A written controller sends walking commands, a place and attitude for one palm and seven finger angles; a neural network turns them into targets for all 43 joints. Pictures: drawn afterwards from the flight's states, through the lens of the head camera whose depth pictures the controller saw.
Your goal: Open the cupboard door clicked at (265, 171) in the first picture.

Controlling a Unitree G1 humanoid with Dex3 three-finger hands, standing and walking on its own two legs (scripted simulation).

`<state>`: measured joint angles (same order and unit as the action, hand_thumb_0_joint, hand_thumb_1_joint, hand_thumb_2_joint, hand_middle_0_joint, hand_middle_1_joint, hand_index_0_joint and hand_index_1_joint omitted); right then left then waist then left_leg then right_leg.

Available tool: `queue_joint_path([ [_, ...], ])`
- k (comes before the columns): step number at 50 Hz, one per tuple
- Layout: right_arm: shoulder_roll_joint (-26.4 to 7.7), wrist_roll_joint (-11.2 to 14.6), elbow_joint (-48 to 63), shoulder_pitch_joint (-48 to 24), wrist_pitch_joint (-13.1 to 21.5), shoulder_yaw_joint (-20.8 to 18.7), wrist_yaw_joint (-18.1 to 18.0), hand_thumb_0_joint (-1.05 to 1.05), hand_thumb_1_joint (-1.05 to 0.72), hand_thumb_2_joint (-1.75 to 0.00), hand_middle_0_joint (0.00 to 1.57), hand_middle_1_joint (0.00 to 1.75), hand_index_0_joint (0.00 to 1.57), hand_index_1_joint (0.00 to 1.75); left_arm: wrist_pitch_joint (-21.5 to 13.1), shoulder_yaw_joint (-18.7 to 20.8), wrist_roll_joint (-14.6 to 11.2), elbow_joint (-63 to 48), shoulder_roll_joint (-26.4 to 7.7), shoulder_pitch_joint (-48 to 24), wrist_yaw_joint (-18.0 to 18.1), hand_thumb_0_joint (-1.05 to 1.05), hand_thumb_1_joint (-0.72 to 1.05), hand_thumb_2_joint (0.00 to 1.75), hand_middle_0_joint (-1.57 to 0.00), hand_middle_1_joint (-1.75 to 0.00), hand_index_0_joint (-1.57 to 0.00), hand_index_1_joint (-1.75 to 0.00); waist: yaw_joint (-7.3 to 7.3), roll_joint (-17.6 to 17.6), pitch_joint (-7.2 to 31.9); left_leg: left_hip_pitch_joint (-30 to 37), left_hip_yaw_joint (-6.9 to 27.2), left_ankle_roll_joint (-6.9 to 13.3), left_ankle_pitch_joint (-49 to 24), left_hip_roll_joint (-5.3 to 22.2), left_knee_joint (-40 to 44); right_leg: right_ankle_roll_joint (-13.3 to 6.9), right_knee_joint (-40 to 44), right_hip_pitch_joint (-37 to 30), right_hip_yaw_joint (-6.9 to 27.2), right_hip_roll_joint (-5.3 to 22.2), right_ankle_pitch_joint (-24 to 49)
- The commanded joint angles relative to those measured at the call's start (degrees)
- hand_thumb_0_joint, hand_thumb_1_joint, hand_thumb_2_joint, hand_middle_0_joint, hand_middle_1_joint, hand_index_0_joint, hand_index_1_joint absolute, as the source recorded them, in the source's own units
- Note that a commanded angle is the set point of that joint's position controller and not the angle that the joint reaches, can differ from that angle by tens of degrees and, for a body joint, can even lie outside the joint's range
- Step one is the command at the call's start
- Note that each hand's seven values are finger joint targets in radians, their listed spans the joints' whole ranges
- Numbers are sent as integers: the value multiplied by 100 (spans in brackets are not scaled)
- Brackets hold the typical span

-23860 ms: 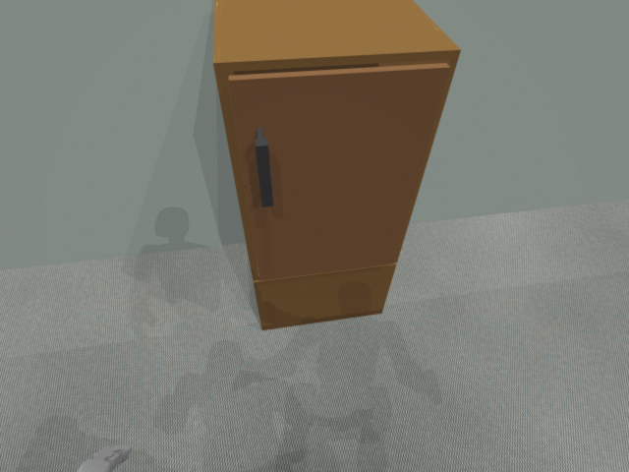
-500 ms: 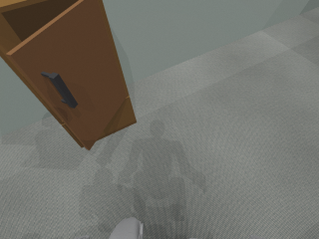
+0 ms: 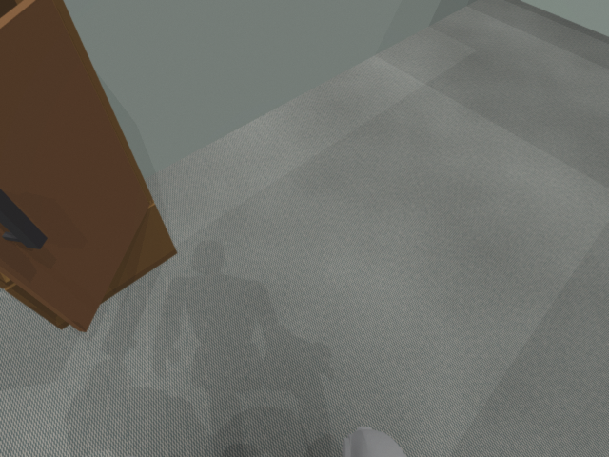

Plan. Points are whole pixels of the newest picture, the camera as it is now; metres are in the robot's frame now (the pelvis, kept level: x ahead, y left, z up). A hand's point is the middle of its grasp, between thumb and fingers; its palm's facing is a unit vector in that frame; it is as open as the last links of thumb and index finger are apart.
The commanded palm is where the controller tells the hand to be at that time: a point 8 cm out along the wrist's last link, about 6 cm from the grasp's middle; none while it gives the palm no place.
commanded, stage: walk to a spot facing it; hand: left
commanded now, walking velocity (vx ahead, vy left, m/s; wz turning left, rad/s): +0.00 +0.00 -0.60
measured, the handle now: out of the picture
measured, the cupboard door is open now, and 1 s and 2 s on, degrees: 38 38 38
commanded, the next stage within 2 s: turn to face it in 1.52 s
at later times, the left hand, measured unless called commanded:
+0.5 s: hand (233, 439) +0.15 +0.11 -0.16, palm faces -0.23 -0.95 -0.20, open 7.4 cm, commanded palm none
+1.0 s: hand (330, 250) +0.50 -0.01 -0.16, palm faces -0.58 -0.79 -0.18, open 7.4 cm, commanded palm none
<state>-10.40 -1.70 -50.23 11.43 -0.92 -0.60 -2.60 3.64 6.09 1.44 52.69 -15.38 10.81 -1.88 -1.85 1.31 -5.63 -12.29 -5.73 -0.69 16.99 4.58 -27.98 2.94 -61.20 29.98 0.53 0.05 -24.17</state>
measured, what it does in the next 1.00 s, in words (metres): walks ahead, turning right: right foot, then left foot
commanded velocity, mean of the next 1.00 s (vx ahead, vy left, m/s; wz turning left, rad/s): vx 0.31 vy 0.00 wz -0.53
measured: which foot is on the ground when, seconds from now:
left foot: down 0.00-0.16, up 0.18-0.62, down 0.64-1.00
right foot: up 0.00-0.14, down 0.16-0.64, up 0.66-1.00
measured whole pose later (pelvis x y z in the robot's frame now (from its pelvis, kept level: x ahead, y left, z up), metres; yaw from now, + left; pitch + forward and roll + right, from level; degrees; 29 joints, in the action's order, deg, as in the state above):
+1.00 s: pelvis +0.28 -0.10 +0.00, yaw -35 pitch +2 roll +0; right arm -9.0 -1.9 -59.2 26.2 3.7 -0.2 -1.9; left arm 0.8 4.7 1.9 53.5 -12.7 4.7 -2.8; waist 2.1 0.9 -4.8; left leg -0.1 -15.8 -0.6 21.4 3.2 -19.8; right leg -1.7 -55.6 38.5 -4.4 3.4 -7.9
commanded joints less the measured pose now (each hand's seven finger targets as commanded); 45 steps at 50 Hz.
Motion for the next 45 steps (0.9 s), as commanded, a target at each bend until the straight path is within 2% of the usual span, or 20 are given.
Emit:
queue_joint_path([
  [1, -1199, -26, 219, 488, 102, -409, -15, 0, -90, -90, 20, 30, 20, 30, -147, -83, -31, -562, -58, -422, -70, 0, 90, 90, -20, -30, -20, -30, 376, -1267, 665, 854, 293, 721, -3279, 1261, 456, -7, 1197, -164, -470, 103, 60],
  [4, -1334, -24, 163, 542, 75, -481, 27, 0, -90, -90, 20, 30, 20, 30, -203, -99, -34, -553, -112, -390, -62, 0, 90, 90, -20, -30, -20, -30, 378, -1464, 736, 858, 170, 609, -3362, 1379, 82, -148, 2139, -721, -661, -5, 112],
  [6, -1355, 12, 198, 408, 55, -492, 65, 0, -90, -90, 20, 30, 20, 30, -251, -37, -25, -363, -274, 190, -54, 0, 90, 90, -20, -30, -20, -30, 21, -1044, 1041, 199, -104, 278, -2081, 1237, -623, -295, 3304, -2074, -725, -66, 1040],
  [7, -1140, 91, 303, 350, 59, -457, 141, 0, -90, -90, 20, 30, 20, 30, -313, 49, 23, -189, -773, 816, -1, 0, 90, 90, -20, -30, -20, -30, -300, 159, 1419, -823, -536, -11, -793, 859, -1756, -620, 3876, -3395, 230, 670, 1195],
  [8, -622, 105, 636, -112, 70, -297, 182, 0, -90, -90, 20, 30, 20, 30, -346, 220, 32, -45, -1473, 1241, 99, 0, 90, 90, -20, -30, -20, -30, -604, 2083, 1263, -2635, -601, -299, 2290, -73, -3372, -1308, 4274, -4020, 2717, 2146, 2088],
  [9, -910, 69, 716, -382, 18, -311, 138, 0, -90, -90, 20, 30, 20, 30, -336, 215, -62, -36, -1490, 1370, 200, 0, 90, 90, -20, -30, -20, -30, -674, 1734, 1120, -2992, 387, -236, 2233, 84, -3894, -1634, 4420, -3738, 2920, 2325, 1726],
  [10, -965, 83, 646, -444, 38, -351, 153, 0, -90, -90, 20, 30, 20, 30, -369, 188, -45, -112, -1185, 1073, 254, 0, 90, 90, -20, -30, -20, -30, -511, 1634, 778, -3152, 610, -204, 1619, 265, -4053, -1626, 4488, -3477, 2615, 1978, 1300],
  [13, -859, 34, 416, -393, 41, -387, 261, 0, -90, -90, 20, 30, 20, 30, -423, 59, -39, -303, -768, 378, 264, 0, 90, 90, -20, -30, -20, -30, -97, 690, 518, -2540, 482, -321, 639, 282, -3802, -1431, 4503, -2556, 1835, 1395, 1151],
  [16, -722, 19, 315, -229, 16, -401, 320, 0, -90, -90, 20, 30, 20, 30, -532, 40, -29, -282, -761, 393, 194, 0, 90, 90, -20, -30, -20, -30, 73, 463, 360, -2217, 373, -393, 114, 158, -3318, -1376, 4744, -2096, 1607, 1142, 762],
  [21, -759, 33, 483, -524, 119, -442, 346, 0, -90, -90, 20, 30, 20, 30, -630, 43, -25, -176, -740, 659, 138, 0, 90, 90, -20, -30, -20, -30, -3, 506, 134, -2461, 466, -395, -165, 77, -2636, -1495, 5008, -2267, 1912, 1131, 214],
  [27, -628, 77, 681, -856, 328, -406, 323, 0, -90, -90, 20, 30, 20, 30, -643, 72, 19, -40, -717, 848, 151, 0, 90, 90, -20, -30, -20, -30, -105, 603, 132, -1762, 450, -267, 250, -189, -1278, -1530, 4537, -2356, 2223, 1182, 1226],
  [29, -680, 80, 530, -394, 397, -398, 275, 0, -90, -90, 20, 30, 20, 30, -637, 91, -20, -77, -725, 639, 151, 0, 90, 90, -20, -30, -20, -30, 161, 529, 283, -717, 352, -228, -87, -332, -498, -1372, 4119, -1936, 2018, 975, 1597],
  [30, -801, 71, 312, 214, 443, -430, 213, 0, -90, -90, 20, 30, 20, 30, -641, 91, -45, -113, -647, 440, 145, 0, 90, 90, -20, -30, -20, -30, 479, 253, 464, 434, 316, -182, -360, -383, 86, -1174, 3566, -1284, 1740, 674, 1763],
  [31, -1212, 28, 53, 1046, 489, -510, 121, 0, -90, -90, 20, 30, 20, 30, -651, 51, -83, -172, -369, 442, 104, 0, 90, 90, -20, -30, -20, -30, 804, -554, 980, 1857, 1061, 25, 167, 281, 449, -921, 2390, -461, 1285, 149, 1600],
  [32, -1884, -72, -88, 1855, 512, -670, 95, 0, -90, -90, 20, 30, 20, 30, -666, -41, -131, -230, -5, 626, 40, 0, 90, 90, -20, -30, -20, -30, 1020, -2321, 1605, 2851, 3264, 616, 793, 2155, 962, -550, 253, 751, 260, -536, -671],
  [33, -1794, -72, -44, 1973, 441, -562, 66, 0, -90, -90, 20, 30, 20, 30, -694, -35, -77, -340, -177, 357, 44, 0, 90, 90, -20, -30, -20, -30, 1040, -1773, 1434, 2429, 3925, 962, 1087, 2583, 1464, -545, -724, 1082, 433, -276, -806],
  [34, -1560, -84, 100, 1563, 422, -504, 90, 0, -90, -90, 20, 30, 20, 30, -715, -4, -21, -383, -201, 174, 0, 0, 90, 90, -20, -30, -20, -30, 839, -1064, 771, 1775, 3549, 1095, 860, 2470, 1520, -523, -1151, 1289, 396, 78, -441],
  [36, -951, -63, 113, 1047, 495, -319, 91, 0, -90, -90, 20, 30, 20, 30, -664, 14, 51, -181, -95, 87, -62, 0, 90, 90, -20, -30, -20, -30, 483, -881, 255, 808, 2239, 604, -588, 1821, 1454, -450, -1534, 1135, 310, 373, 507],
  [39, -644, -12, -108, 1172, 608, -196, 45, 0, -90, -90, 20, 30, 20, 30, -502, -89, 37, -80, 196, 272, -115, 0, 90, 90, -20, -30, -20, -30, 264, -914, 440, 984, 641, 168, -2985, 1308, 1166, -353, -1426, 1039, 21, 363, 1007],
  [45, -549, 1, -504, 1708, 596, -127, 47, 0, -90, -90, 20, 30, 20, 30, -400, -215, 34, -270, 439, -463, -142, 0, 90, 90, -20, -30, -20, -30, 313, -944, 214, 1279, -253, 237, -3692, 1167, 1222, -371, -306, 1400, -402, 362, 1607],
])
